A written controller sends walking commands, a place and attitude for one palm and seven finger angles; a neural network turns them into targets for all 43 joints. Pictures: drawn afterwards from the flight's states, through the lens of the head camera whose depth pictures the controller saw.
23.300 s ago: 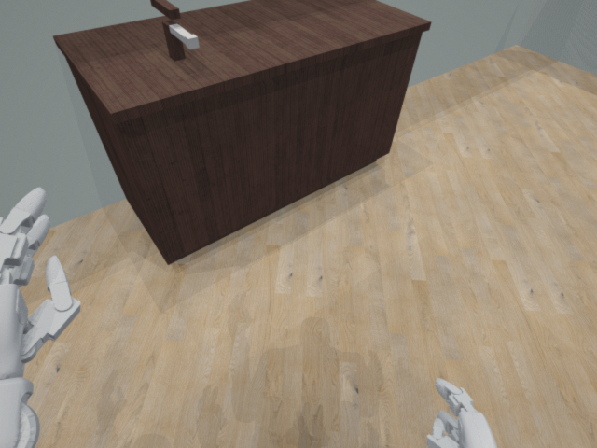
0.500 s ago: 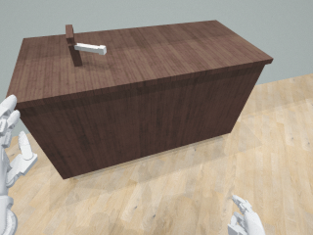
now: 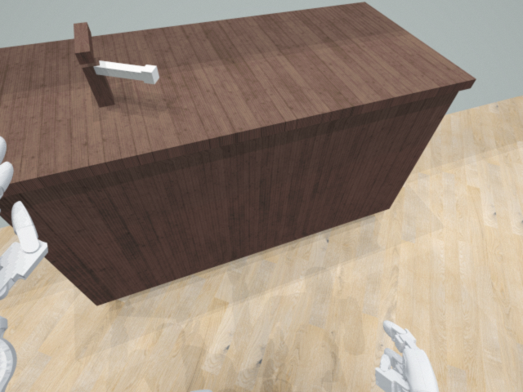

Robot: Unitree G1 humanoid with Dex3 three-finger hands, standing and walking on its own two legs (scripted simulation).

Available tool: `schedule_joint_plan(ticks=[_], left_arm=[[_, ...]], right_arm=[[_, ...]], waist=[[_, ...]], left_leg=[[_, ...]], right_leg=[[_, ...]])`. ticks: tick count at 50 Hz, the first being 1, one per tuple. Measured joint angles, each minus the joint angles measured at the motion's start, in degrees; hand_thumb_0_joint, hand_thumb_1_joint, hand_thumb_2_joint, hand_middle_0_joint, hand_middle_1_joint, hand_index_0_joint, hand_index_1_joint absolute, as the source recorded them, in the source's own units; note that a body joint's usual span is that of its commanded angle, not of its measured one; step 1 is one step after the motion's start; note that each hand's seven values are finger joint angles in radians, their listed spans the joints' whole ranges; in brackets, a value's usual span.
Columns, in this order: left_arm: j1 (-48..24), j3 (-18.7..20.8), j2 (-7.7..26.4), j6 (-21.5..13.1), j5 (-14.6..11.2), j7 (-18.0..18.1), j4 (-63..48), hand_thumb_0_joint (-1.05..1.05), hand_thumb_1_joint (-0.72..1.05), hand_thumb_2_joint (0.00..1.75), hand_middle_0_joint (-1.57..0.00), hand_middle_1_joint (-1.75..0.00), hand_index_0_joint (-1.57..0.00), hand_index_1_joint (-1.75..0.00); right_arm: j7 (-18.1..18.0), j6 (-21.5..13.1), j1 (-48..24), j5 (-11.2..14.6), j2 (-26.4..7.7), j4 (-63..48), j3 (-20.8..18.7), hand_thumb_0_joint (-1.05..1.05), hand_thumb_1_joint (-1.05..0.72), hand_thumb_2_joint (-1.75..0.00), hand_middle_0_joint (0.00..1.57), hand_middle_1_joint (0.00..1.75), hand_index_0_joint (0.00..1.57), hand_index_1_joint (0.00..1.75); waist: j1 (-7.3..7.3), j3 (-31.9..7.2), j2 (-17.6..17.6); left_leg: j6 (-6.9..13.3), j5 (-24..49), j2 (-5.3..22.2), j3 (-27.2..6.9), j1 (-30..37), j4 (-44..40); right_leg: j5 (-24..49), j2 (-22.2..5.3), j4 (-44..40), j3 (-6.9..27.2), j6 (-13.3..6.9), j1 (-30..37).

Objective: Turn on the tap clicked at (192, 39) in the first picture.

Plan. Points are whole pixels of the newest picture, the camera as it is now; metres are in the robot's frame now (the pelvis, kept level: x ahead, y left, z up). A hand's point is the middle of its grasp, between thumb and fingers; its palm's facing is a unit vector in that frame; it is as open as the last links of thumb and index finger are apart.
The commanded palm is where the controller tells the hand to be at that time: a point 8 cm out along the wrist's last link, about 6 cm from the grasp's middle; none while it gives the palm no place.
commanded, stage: take the last steps up to it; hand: left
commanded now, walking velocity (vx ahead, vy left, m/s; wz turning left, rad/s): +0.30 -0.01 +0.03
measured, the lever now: (150, 74) +0.70 +0.28 +0.09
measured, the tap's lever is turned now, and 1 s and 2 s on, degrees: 58 58 58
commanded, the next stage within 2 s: come to a stop and stand still in 0.62 s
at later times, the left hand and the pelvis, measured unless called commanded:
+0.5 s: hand (98, 163) +0.34 +0.23 +0.18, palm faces +0.45 -0.83 -0.35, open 7.4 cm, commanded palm +0.29 +0.27 +0.20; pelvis +0.14 -0.01 +0.00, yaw +2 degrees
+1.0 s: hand (130, 121) +0.44 +0.22 +0.18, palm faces +0.43 -0.81 -0.39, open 7.4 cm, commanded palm +0.37 +0.26 +0.20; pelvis +0.23 -0.03 +0.01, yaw +3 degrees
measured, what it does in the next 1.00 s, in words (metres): walks ahead: right foot, then left foot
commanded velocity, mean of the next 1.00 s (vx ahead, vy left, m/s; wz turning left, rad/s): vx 0.09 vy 0.02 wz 0.02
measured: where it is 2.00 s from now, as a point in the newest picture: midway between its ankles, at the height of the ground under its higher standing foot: (267, 388)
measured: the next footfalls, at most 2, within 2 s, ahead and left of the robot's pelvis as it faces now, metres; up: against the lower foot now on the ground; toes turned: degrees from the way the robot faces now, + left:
right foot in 0.18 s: +0.14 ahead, -0.12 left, +0.00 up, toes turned -8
left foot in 0.48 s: +0.29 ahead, +0.08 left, +0.00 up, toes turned +7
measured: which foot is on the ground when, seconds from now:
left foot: down 0.00-0.20, up 0.22-0.46, down 0.48-1.00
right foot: up 0.00-0.16, down 0.18-0.48, up 0.50-0.70, down 0.72-1.00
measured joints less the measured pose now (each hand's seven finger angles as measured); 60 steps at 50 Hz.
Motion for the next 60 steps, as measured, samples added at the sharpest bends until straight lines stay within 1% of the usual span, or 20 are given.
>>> schedule_joint_plan(ticks=[4, 9, 11, 12, 14, 16, 21, 24, 27, 29, 31, 35, 38, 42, 45, 49, 52, 55, 58, 60], left_arm=[[0.7, -0.8, -0.3, 1.4, 0.2, -0.6, -1.4, 0.01, 0.89, 0.90, -0.21, -0.30, -0.21, -0.30], [5.5, -0.9, 1.0, 0.8, 0.2, -1.1, -3.8, 0.01, 0.89, 0.90, -0.21, -0.31, -0.21, -0.30], [5.1, -1.0, 1.3, 0.8, 0.6, -1.2, -3.2, 0.01, 0.89, 0.90, -0.21, -0.31, -0.21, -0.30], [4.3, -1.4, 0.7, 0.9, 0.5, -1.4, -2.5, 0.01, 0.89, 0.90, -0.22, -0.31, -0.21, -0.30], [2.9, -1.9, -0.9, 1.2, 0.3, -1.6, -1.2, 0.01, 0.89, 0.90, -0.22, -0.31, -0.21, -0.30], [2.7, -2.1, -2.4, 1.4, 0.4, -1.4, -0.6, 0.01, 0.89, 0.90, -0.22, -0.31, -0.21, -0.30], [3.6, -2.3, -3.1, 0.7, 0.5, -0.4, -2.3, 0.01, 0.89, 0.90, -0.22, -0.31, -0.21, -0.30], [4.0, -2.2, -2.2, 0.3, 0.1, -0.1, -4.7, 0.01, 0.89, 0.90, -0.22, -0.31, -0.21, -0.30], [1.5, -1.1, 0.2, -0.2, 0.0, 0.0, -2.9, 0.01, 0.89, 0.90, -0.21, -0.31, -0.21, -0.30], [-0.2, -0.7, 0.8, 0.7, 0.2, -0.1, -1.1, 0.01, 0.89, 0.90, -0.21, -0.31, -0.21, -0.30], [-0.3, -0.5, 0.7, 1.6, 0.3, -0.2, -0.9, 0.01, 0.89, 0.90, -0.21, -0.31, -0.21, -0.30], [2.8, -0.7, 0.7, 1.6, 0.1, -0.5, -3.2, 0.01, 0.89, 0.90, -0.21, -0.30, -0.21, -0.30], [3.6, -1.6, 0.5, 1.3, 0.4, -1.0, -3.2, 0.01, 0.89, 0.90, -0.21, -0.31, -0.21, -0.30], [2.9, -2.6, -1.8, 1.4, -0.1, -1.5, -1.7, 0.01, 0.89, 0.90, -0.22, -0.31, -0.21, -0.30], [3.2, -2.1, -2.4, 1.0, 0.3, -1.2, -0.8, 0.01, 0.89, 0.90, -0.22, -0.31, -0.21, -0.30], [3.6, -2.3, -1.8, 1.4, 0.2, -0.8, -2.2, 0.01, 0.89, 0.90, -0.22, -0.31, -0.21, -0.30], [3.7, -2.4, -0.6, 1.7, 0.1, -0.8, -2.9, 0.01, 0.89, 0.90, -0.22, -0.31, -0.21, -0.30], [2.8, -2.3, 0.4, 1.9, 0.9, -0.6, -2.7, 0.01, 0.89, 0.90, -0.22, -0.31, -0.21, -0.30], [2.1, -2.1, 0.9, 2.0, 1.1, -0.4, -2.7, 0.01, 0.89, 0.90, -0.21, -0.31, -0.21, -0.30], [2.4, -2.2, 0.6, 2.1, 1.0, -0.6, -2.5, 0.01, 0.89, 0.90, -0.21, -0.31, -0.21, -0.30]], right_arm=[[0.8, -1.7, -0.6, 0.0, 1.5, -0.7, 1.3, 0.01, -0.90, -0.90, 0.20, 0.30, 0.20, 0.30], [0.7, -2.5, 1.5, 0.0, 2.1, -2.8, 2.4, 0.01, -0.90, -0.90, 0.20, 0.30, 0.20, 0.30], [0.4, -1.9, 1.9, 0.1, 1.3, -2.7, 2.2, 0.01, -0.90, -0.90, 0.20, 0.30, 0.21, 0.30], [0.4, -1.4, 1.7, 0.2, 0.8, -1.8, 1.8, 0.01, -0.90, -0.90, 0.20, 0.30, 0.21, 0.30], [0.5, -0.3, 1.2, 0.4, -0.3, -0.1, 1.2, 0.01, -0.90, -0.90, 0.20, 0.30, 0.21, 0.30], [0.4, 0.6, 1.1, 0.3, -1.3, 0.8, 0.8, 0.01, -0.90, -0.90, 0.20, 0.30, 0.20, 0.30], [-0.2, 1.2, 1.5, -0.1, -2.7, -0.2, -0.2, 0.01, -0.90, -0.90, 0.20, 0.30, 0.20, 0.30], [-0.7, 0.7, 2.0, -0.1, -3.9, -2.4, -0.9, 0.01, -0.90, -0.90, 0.20, 0.30, 0.20, 0.30], [-1.1, 0.5, 0.3, 0.4, -2.2, -2.6, -1.7, 0.01, -0.90, -0.90, 0.20, 0.30, 0.20, 0.30], [-0.8, 0.0, -0.3, 0.5, -0.9, -2.3, -1.2, 0.01, -0.90, -0.90, 0.20, 0.30, 0.20, 0.30], [-0.1, -0.7, -0.5, 0.6, 0.2, -2.4, -0.3, 0.01, -0.90, -0.90, 0.20, 0.30, 0.20, 0.30], [0.8, -1.8, 0.5, 0.6, 1.5, -3.5, 1.6, 0.01, -0.90, -0.90, 0.20, 0.30, 0.20, 0.30], [0.8, -1.3, 1.3, 0.5, 1.3, -2.9, 2.2, 0.01, -0.90, -0.90, 0.20, 0.30, 0.20, 0.30], [1.0, 0.4, 0.8, 0.6, 0.1, 0.1, 2.0, 0.01, -0.90, -0.90, 0.20, 0.30, 0.20, 0.30], [0.5, 1.4, 0.4, 0.3, -0.9, -0.2, 1.8, 0.01, -0.90, -0.90, 0.20, 0.30, 0.20, 0.30], [-0.3, 1.8, 0.0, 0.6, -2.6, -2.3, 0.4, 0.01, -0.90, -0.90, 0.20, 0.30, 0.20, 0.30], [-0.7, 1.6, -0.6, 0.6, -2.1, -2.8, -0.5, 0.01, -0.90, -0.90, 0.20, 0.30, 0.20, 0.30], [-0.5, 0.1, -0.9, -0.1, -1.3, -3.9, -0.5, 0.01, -0.90, -0.90, 0.20, 0.30, 0.20, 0.30], [0.2, -1.2, -1.4, -0.2, -0.5, -4.4, 0.2, 0.01, -0.90, -0.90, 0.20, 0.30, 0.20, 0.30], [0.6, -1.4, -1.6, -0.1, -0.2, -4.4, 0.8, 0.01, -0.90, -0.90, 0.20, 0.30, 0.20, 0.30]], waist=[[-0.55, 0.2, 1.4], [-0.40, -0.3, 3.9], [-0.19, -0.6, 5.1], [0.05, -0.6, 5.4], [0.56, -0.6, 5.0], [0.74, -0.6, 4.0], [0.41, -0.1, 1.0], [0.41, -0.1, 1.5], [0.57, 0.3, -0.5], [0.02, 0.1, -0.5], [-0.31, 0.1, 0.4], [-0.17, 0.1, 2.8], [-0.09, -0.1, 5.0], [0.74, 0.0, 4.4], [0.41, 0.6, 3.3], [0.09, 1.4, 3.6], [1.13, 0.8, 1.5], [1.37, 0.7, 0.6], [1.22, 0.8, 1.0], [0.92, 0.7, 2.1]], left_leg=[[-0.8, 1.5, 0.7, -0.5, 3.2, -5.1], [-2.8, -0.6, 2.6, -1.5, 5.7, -5.3], [-2.1, -4.4, 3.5, -2.9, 3.7, 1.5], [-2.0, -7.1, 3.2, -4.0, 1.7, 7.4], [-2.3, -9.8, 1.9, -5.4, -2.4, 17.9], [-2.7, -9.5, 1.4, -5.1, -5.2, 21.7], [-2.4, -2.5, 1.7, -1.6, -3.9, 5.8], [-1.1, 5.5, 1.9, -1.1, 0.4, -5.7], [-0.6, 3.8, 1.2, 0.1, 0.3, -1.6], [-0.9, 2.3, 1.2, -0.3, 1.2, -2.1], [-1.6, 2.6, 1.6, -0.8, 2.2, -3.8], [-2.9, 1.5, 3.1, -1.4, 3.6, -4.1], [-2.8, -3.3, 4.0, -3.3, 1.8, 2.2], [-3.4, -9.0, 0.8, -5.2, -1.7, 12.1], [-3.6, -5.2, -0.5, -4.2, -0.7, 5.6], [-2.5, 7.6, -0.1, -3.4, 2.4, -4.9], [-0.5, 3.4, -0.7, -1.8, 3.4, -6.0], [-0.3, 4.3, -1.0, -1.5, 3.6, -8.0], [-0.7, 5.3, -0.7, -1.8, 3.5, -8.9], [-1.1, 5.3, 0.1, -2.3, 3.2, -8.5]], right_leg=[[4.6, -1.3, -7.6, -2.8, 0.6, -4.1], [10.6, -0.8, -27.0, -6.7, 0.9, 0.0], [16.8, 0.0, -28.2, -8.1, -1.5, 1.1], [16.1, 0.0, -27.0, -8.5, -2.4, 1.2], [13.7, -0.3, -26.9, -8.8, -3.1, 2.5], [13.1, -0.7, -28.7, -8.8, -2.9, 4.4], [12.2, -1.9, -31.4, -8.6, -1.9, 8.6], [8.5, -1.4, -27.3, -8.5, -1.0, 9.2], [0.9, -1.3, -13.4, -3.8, -0.2, 4.6], [0.1, -0.7, -7.6, -2.6, 0.1, 1.5], [1.6, -0.7, -9.5, -3.0, 0.4, -0.1], [7.7, -0.6, -24.3, -5.5, 0.8, 1.6], [14.6, 0.4, -26.8, -7.3, -1.8, 3.1], [12.6, -0.4, -28.3, -7.3, -2.7, 5.3], [13.0, -1.1, -30.1, -7.0, -2.1, 7.0], [11.4, -0.4, -28.9, -7.3, -1.2, 8.0], [9.9, -0.8, -27.5, -5.5, -0.2, 7.1], [6.5, -0.1, -25.6, -3.2, 0.6, 5.7], [9.9, 0.5, -29.4, -2.7, 0.6, 6.5], [14.4, 1.4, -31.9, -3.3, -0.5, 7.4]])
